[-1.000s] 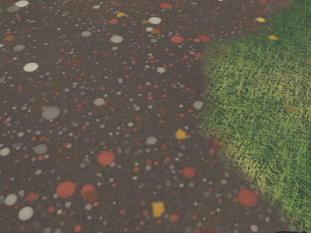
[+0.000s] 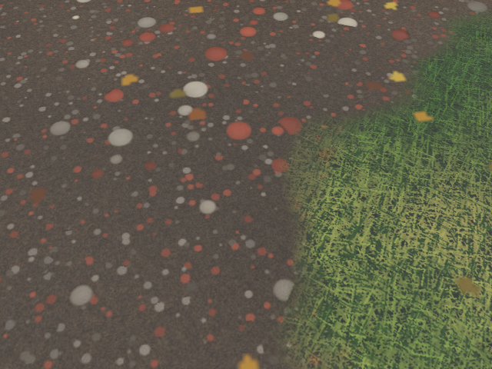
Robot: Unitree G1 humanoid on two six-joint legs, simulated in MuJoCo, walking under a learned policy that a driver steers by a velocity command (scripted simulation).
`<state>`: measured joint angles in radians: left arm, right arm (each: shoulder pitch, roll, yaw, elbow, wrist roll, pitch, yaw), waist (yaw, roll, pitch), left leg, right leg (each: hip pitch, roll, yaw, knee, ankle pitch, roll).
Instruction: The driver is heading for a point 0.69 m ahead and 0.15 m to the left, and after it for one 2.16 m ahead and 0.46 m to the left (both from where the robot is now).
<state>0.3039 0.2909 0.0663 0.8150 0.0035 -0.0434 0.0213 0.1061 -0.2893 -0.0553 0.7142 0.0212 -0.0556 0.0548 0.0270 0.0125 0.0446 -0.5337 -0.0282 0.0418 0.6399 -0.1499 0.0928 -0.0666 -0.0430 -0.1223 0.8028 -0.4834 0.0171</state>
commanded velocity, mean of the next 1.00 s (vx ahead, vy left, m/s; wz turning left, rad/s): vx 0.50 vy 0.00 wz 0.57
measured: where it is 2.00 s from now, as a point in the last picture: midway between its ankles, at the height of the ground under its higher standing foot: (146, 180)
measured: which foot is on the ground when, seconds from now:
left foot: down 0.00-0.42, up 0.44-0.94, down 0.96-1.00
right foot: up 0.00-0.40, down 0.42-0.94, up 0.96-1.00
